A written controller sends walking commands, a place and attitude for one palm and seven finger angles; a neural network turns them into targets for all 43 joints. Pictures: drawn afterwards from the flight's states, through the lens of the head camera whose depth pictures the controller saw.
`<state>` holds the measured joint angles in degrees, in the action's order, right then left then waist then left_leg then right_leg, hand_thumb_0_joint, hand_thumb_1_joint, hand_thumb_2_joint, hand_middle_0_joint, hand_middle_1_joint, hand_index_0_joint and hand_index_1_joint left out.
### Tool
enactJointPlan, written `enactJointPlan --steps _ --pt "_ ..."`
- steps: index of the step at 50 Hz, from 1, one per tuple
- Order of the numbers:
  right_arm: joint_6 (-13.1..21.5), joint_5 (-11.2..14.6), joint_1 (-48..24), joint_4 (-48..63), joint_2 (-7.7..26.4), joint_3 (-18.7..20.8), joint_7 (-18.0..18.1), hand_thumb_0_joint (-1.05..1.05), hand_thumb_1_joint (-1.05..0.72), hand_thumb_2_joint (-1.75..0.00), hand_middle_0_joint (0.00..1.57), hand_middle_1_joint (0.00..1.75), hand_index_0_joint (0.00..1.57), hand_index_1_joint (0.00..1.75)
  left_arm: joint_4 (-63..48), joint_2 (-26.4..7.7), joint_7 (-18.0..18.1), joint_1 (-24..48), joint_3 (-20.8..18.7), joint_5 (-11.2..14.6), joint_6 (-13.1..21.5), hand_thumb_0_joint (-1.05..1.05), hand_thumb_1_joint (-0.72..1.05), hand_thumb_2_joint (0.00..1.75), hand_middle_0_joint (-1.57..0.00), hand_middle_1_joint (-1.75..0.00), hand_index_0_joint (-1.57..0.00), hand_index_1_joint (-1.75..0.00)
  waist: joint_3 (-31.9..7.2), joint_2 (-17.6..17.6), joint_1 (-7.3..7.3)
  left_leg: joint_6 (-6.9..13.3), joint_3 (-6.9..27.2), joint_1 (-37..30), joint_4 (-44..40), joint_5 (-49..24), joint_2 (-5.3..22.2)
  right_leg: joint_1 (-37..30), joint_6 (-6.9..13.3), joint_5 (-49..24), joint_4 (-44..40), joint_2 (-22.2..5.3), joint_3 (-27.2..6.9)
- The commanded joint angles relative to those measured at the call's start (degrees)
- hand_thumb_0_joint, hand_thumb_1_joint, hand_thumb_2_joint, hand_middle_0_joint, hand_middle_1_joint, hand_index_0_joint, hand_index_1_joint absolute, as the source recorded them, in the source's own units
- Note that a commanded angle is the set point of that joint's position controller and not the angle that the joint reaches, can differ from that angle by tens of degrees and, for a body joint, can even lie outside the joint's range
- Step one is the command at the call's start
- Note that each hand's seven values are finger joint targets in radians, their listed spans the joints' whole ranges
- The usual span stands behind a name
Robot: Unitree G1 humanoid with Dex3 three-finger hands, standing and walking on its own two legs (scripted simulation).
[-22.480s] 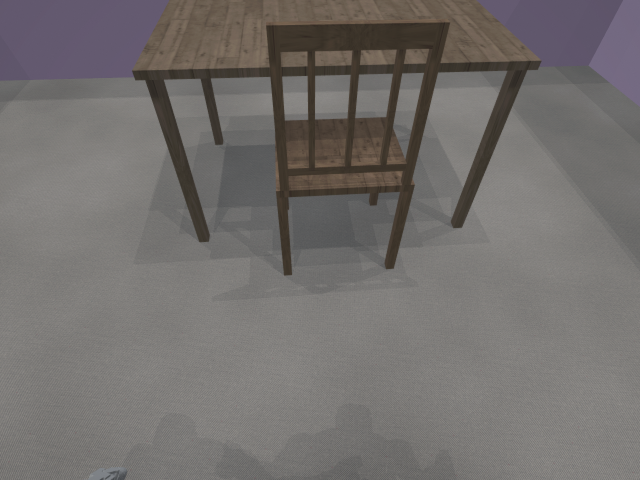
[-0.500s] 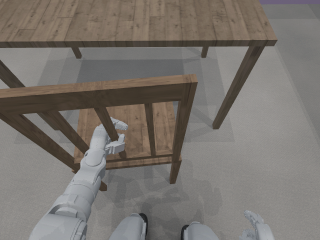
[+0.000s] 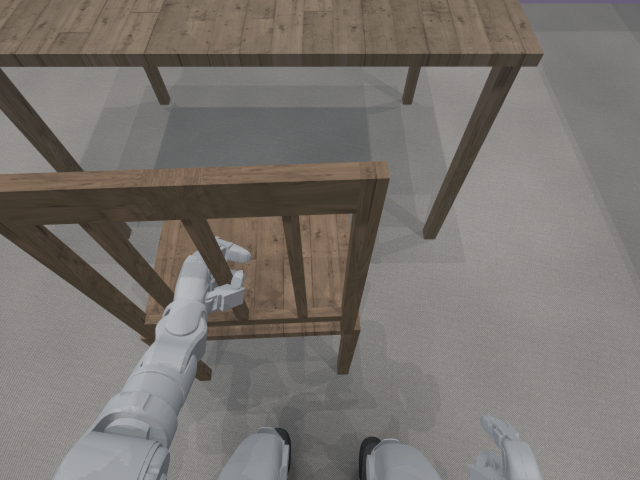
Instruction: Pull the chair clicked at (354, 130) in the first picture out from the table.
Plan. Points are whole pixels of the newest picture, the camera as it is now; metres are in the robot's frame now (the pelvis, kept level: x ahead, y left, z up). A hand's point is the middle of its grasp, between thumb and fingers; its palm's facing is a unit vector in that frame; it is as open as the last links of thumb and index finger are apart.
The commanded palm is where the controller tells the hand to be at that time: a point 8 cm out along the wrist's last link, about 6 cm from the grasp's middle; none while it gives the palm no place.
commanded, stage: step backward, pulling the chair out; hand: left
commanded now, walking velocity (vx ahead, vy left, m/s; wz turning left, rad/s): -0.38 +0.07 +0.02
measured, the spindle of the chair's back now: (223, 276) +0.38 +0.15 -0.06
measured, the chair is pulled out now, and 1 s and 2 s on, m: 0.28 0.50 0.72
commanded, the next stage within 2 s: stop walking, hand still on the chair in 1.64 s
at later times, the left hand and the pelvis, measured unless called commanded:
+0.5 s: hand (224, 364) +0.25 +0.13 -0.06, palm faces +0.00 -0.98 -0.21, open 5.1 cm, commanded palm +0.24 +0.18 -0.05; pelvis -0.10 +0.00 +0.01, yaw +1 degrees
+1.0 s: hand (195, 464) +0.14 +0.15 -0.06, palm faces -0.05 -0.98 -0.20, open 5.1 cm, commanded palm +0.14 +0.20 -0.05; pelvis -0.20 +0.03 +0.00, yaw +1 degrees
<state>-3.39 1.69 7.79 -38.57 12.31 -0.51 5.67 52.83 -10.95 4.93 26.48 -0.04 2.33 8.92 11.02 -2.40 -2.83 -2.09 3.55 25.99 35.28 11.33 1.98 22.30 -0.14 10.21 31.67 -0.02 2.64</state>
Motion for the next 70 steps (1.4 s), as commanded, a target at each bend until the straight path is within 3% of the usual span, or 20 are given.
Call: enactJointPlan --steps 1,3,7,11,14,17,19,23,29,32,36,40,43,47,52,55,58,62,66,70 --pt "2.30 0.26 2.15 4.56 9.02 3.06 1.86 0.00 -0.90 -0.90 0.20 0.30 0.20 0.30 -10.80 -12.47 1.52 12.51 -2.90 -1.72 4.69 0.00 0.90 0.90 -0.50 -1.45 -0.50 -1.45 -26.49 9.48 1.41 -0.15 0.89 -9.97 10.25 12.90 -1.32 -4.38 8.91 -1.95 -13.84 -21.03 -13.85" --pt "3.18 -0.19 3.02 3.85 8.64 1.80 1.86 0.00 -0.90 -0.90 0.20 0.30 0.20 0.30 -11.37 -10.18 1.55 12.84 -1.68 -1.70 4.24 0.00 0.90 0.90 -0.50 -1.45 -0.50 -1.45 -25.46 9.68 0.49 1.22 1.70 -12.34 -5.24 5.60 1.28 -5.07 4.74 -0.86 -8.46 -15.12 -7.04" --pt "2.87 -0.78 0.59 6.24 9.65 2.27 1.25 0.00 -0.90 -0.90 0.20 0.30 0.20 0.30 -14.54 -7.10 1.03 16.88 0.42 -0.92 5.01 0.00 0.90 0.90 -0.50 -1.45 -0.50 -1.45 -24.82 -14.33 2.21 9.74 19.19 -4.36 -20.98 9.07 16.28 -5.31 0.63 16.27 16.33 -0.62 -2.03" --pt "5.20 -1.07 5.54 2.11 9.94 3.41 1.01 0.00 -0.90 -0.90 0.20 0.30 0.20 0.30 -10.30 -8.78 1.06 18.42 -1.60 -1.28 5.72 0.00 0.90 0.90 -0.50 -1.45 -0.50 -1.45 -27.43 -7.04 1.21 10.02 13.14 -20.09 -9.84 -19.68 14.16 -3.07 0.48 14.83 5.01 0.05 -2.78" --pt "6.24 -1.16 5.63 1.14 9.98 3.32 0.43 0.00 -0.90 -0.90 0.20 0.30 0.20 0.30 -9.09 -8.55 -0.16 18.25 -0.31 -2.09 6.98 0.00 0.90 0.90 -0.50 -1.45 -0.50 -1.45 -25.79 -11.36 1.15 7.35 9.89 -18.21 -7.02 -17.86 11.09 -8.57 0.99 3.02 -6.92 -0.69 -3.98" --pt "6.10 0.93 5.24 2.33 9.18 4.29 1.00 0.00 -0.90 -0.90 0.20 0.30 0.20 0.30 -8.39 -14.29 0.02 18.51 -3.15 -2.24 6.61 0.00 0.90 0.90 -0.50 -1.45 -0.50 -1.45 -24.74 11.22 0.49 0.37 -1.86 -6.60 8.53 10.91 -0.26 -7.82 7.35 2.53 -14.56 -17.13 -18.61" --pt "6.26 0.10 1.11 1.52 9.07 3.76 0.96 0.00 -0.90 -0.90 0.20 0.30 0.20 0.30 -7.96 -12.92 0.99 16.77 -3.65 -2.03 5.36 0.00 0.90 0.90 -0.50 -1.45 -0.50 -1.45 -24.92 9.28 3.62 -0.70 3.38 -1.75 27.73 16.64 -2.16 -6.91 14.11 -3.08 -15.35 -25.60 -24.03" --pt "5.96 0.16 2.37 0.82 8.21 1.83 1.17 0.00 -0.90 -0.90 0.20 0.30 0.20 0.30 -8.21 -12.63 1.61 13.66 -4.88 -1.73 2.80 0.00 0.90 0.90 -0.50 -1.45 -0.50 -1.45 -28.93 10.25 2.13 -0.58 2.07 -4.19 4.79 14.69 -0.89 -20.34 8.13 -31.03 -4.59 -20.49 -13.10" --pt "3.35 -0.13 4.53 3.98 10.54 3.81 1.63 0.00 -0.90 -0.90 0.20 0.30 0.20 0.30 -13.60 -6.07 0.91 15.59 0.88 -1.40 1.45 0.00 0.90 0.90 -0.50 -1.45 -0.50 -1.45 -27.58 2.79 1.71 4.03 2.11 -14.94 -10.15 -17.87 8.86 -11.45 -0.87 -9.15 -0.71 -5.86 -2.92" --pt "1.96 -1.23 2.62 5.35 9.62 3.60 0.90 0.00 -0.90 -0.90 0.20 0.30 0.20 0.30 -16.70 -4.93 0.75 17.15 1.42 -2.07 2.07 0.00 0.90 0.90 -0.50 -1.45 -0.50 -1.45 -28.40 -14.46 1.96 6.61 5.76 -9.90 -11.06 -20.84 12.80 -11.01 -0.24 2.63 10.14 -3.47 -1.59" --pt "2.48 -0.82 5.58 3.77 9.33 4.19 0.22 0.00 -0.90 -0.90 0.20 0.30 0.20 0.30 -14.28 -7.59 0.84 17.05 0.03 -2.82 4.01 0.00 0.90 0.90 -0.50 -1.45 -0.50 -1.45 -28.97 1.64 0.86 2.79 1.93 -11.44 -1.52 -23.25 9.08 -15.38 1.90 -21.82 -2.57 -8.00 -6.15" --pt "2.46 -0.09 2.71 4.26 8.52 3.74 1.44 0.00 -0.90 -0.90 0.20 0.30 0.20 0.30 -12.06 -11.29 1.24 14.44 -2.23 -2.39 3.45 0.00 0.90 0.90 -0.50 -1.45 -0.50 -1.45 -29.18 11.69 2.38 -0.38 -1.20 -5.59 12.68 18.59 -1.36 -11.72 9.27 -14.21 -12.63 -22.66 -15.61" --pt "2.76 -0.24 4.77 2.62 8.38 1.90 1.75 0.00 -0.90 -0.90 0.20 0.30 0.20 0.30 -10.98 -8.58 1.29 13.64 -0.90 -1.99 1.61 0.00 0.90 0.90 -0.50 -1.45 -0.50 -1.45 -28.59 13.36 0.86 0.70 -1.66 -12.29 -7.15 8.21 0.80 -10.88 4.64 -9.87 -7.48 -16.60 -7.78" --pt "1.70 -1.11 1.82 5.96 9.46 2.62 1.12 0.00 -0.90 -0.90 0.20 0.30 0.20 0.30 -14.14 -4.34 1.13 17.27 2.18 -1.83 2.60 0.00 0.90 0.90 -0.50 -1.45 -0.50 -1.45 -24.10 -15.71 2.40 9.68 13.18 -4.21 -19.86 4.10 17.18 -5.25 -0.09 15.63 18.12 -1.33 -0.54" --pt "4.55 -1.34 7.01 0.32 9.90 3.62 0.01 0.00 -0.90 -0.90 0.20 0.30 0.20 0.30 -8.61 -5.09 0.66 20.67 1.07 -2.05 4.98 0.00 0.90 0.90 -0.50 -1.45 -0.50 -1.45 -26.36 -7.90 1.11 9.23 9.55 -24.44 -6.21 -33.87 15.28 -3.32 0.12 9.38 0.08 -1.16 -2.34" --pt "4.89 -1.00 5.53 0.31 9.53 3.41 -0.19 0.00 -0.90 -0.90 0.20 0.30 0.20 0.30 -7.71 -7.43 -0.19 20.14 0.47 -2.85 6.52 0.00 0.90 0.90 -0.50 -1.45 -0.50 -1.45 -24.58 -8.72 1.21 5.77 4.64 -15.16 -4.38 -18.35 10.98 -11.99 1.21 -6.58 -9.21 -3.81 -4.91" --pt "5.26 0.98 4.35 1.08 9.39 4.84 0.83 0.00 -0.90 -0.90 0.20 0.30 0.20 0.30 -6.62 -14.25 0.67 18.78 -3.88 -2.11 6.01 0.00 0.90 0.90 -0.50 -1.45 -0.50 -1.45 -26.05 15.47 2.28 -0.45 -2.17 -6.44 16.23 15.21 -0.69 -7.98 9.87 -3.67 -15.97 -22.31 -21.44" --pt "5.86 0.06 2.87 0.21 7.77 2.24 0.77 0.00 -0.90 -0.90 0.20 0.30 0.20 0.30 -6.72 -12.73 1.33 15.22 -5.06 -2.14 3.67 0.00 0.90 0.90 -0.50 -1.45 -0.50 -1.45 -29.06 8.06 2.65 -0.45 2.22 -4.06 11.20 16.65 -0.21 -17.90 9.92 -25.78 -6.93 -21.27 -14.07" --pt "5.29 0.28 4.94 0.66 9.59 2.80 2.01 0.00 -0.90 -0.90 0.20 0.30 0.20 0.30 -7.39 -11.03 1.37 12.48 -2.95 -1.16 1.57 0.00 0.90 0.90 -0.50 -1.45 -0.50 -1.45 -27.01 11.61 1.58 0.27 -2.95 -13.86 -10.22 2.23 0.65 -13.54 4.71 -15.74 -6.37 -16.46 -10.71" --pt "3.49 -1.18 3.53 4.74 10.12 3.85 0.76 0.00 -0.90 -0.90 0.20 0.30 0.20 0.30 -15.57 -4.99 0.28 18.50 1.08 -2.00 3.03 0.00 0.90 0.90 -0.50 -1.45 -0.50 -1.45 -26.42 -12.49 1.58 7.25 6.40 -12.50 -15.09 -15.69 14.82 -8.43 -0.88 4.15 9.44 -3.35 -1.47"
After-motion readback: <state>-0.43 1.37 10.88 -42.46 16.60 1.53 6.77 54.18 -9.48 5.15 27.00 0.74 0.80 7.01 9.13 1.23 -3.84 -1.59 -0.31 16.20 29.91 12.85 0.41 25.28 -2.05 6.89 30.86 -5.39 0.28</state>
